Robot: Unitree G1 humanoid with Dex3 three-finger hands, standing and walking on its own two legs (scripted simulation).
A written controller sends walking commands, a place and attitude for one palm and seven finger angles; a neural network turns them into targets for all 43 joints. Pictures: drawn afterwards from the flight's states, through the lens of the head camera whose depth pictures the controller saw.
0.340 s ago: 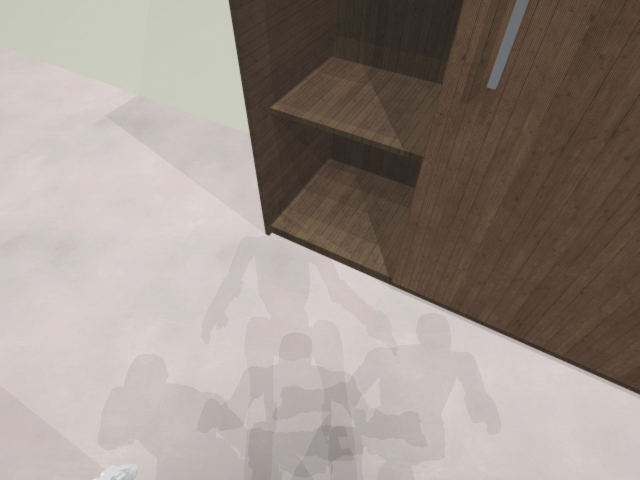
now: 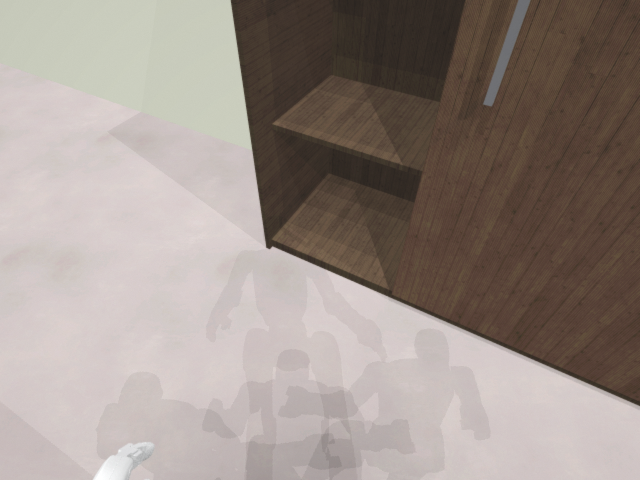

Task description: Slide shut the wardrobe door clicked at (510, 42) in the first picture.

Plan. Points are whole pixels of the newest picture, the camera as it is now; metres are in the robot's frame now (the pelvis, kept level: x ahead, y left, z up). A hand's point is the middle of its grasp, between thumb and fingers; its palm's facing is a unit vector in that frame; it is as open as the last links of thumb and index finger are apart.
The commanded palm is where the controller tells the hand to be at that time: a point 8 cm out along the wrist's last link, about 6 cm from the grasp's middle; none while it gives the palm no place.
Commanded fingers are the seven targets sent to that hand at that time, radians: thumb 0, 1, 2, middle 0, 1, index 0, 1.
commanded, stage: stand and wait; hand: right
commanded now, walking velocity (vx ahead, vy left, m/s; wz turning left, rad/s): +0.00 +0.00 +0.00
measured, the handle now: (521, 9) +0.81 -0.31 +0.26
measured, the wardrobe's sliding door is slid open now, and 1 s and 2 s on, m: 0.55 0.55 0.55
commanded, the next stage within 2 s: look at it before walking up in 0.62 s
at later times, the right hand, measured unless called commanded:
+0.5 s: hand out of the picture +0.05 -0.22 -0.15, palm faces -0.03 +0.95 -0.33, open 7.4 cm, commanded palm none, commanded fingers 0.00 -0.90 -0.90 0.20 0.30 0.20 0.30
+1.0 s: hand out of the picture +0.03 -0.22 -0.15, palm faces -0.02 +0.95 -0.32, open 7.4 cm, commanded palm none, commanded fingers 0.00 -0.90 -0.90 0.20 0.30 0.20 0.30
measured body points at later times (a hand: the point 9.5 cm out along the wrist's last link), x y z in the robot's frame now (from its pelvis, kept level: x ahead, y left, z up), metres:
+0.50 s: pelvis -0.02 +0.02 +0.00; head -0.02 +0.02 +0.45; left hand +0.05 +0.31 -0.13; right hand +0.05 -0.27 -0.13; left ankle -0.03 +0.14 -0.74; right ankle -0.03 -0.10 -0.74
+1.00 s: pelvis -0.03 +0.02 +0.01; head -0.03 +0.02 +0.46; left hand +0.04 +0.31 -0.13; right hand +0.03 -0.27 -0.13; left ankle -0.03 +0.14 -0.74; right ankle -0.03 -0.10 -0.74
